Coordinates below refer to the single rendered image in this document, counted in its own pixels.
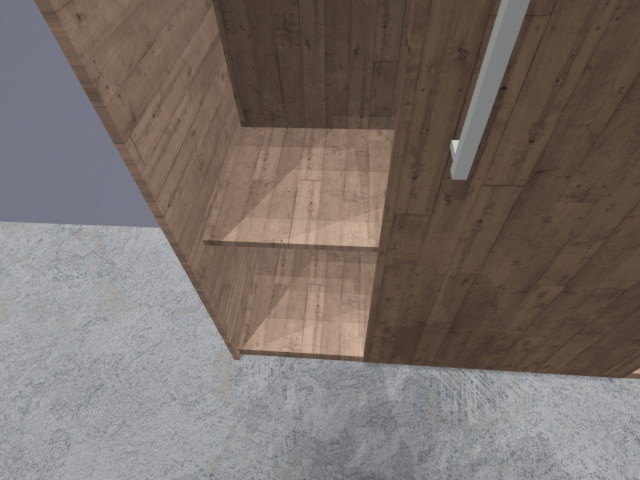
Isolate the handle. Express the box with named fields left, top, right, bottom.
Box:
left=450, top=0, right=530, bottom=180

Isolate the wardrobe door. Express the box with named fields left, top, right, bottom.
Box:
left=364, top=0, right=640, bottom=378

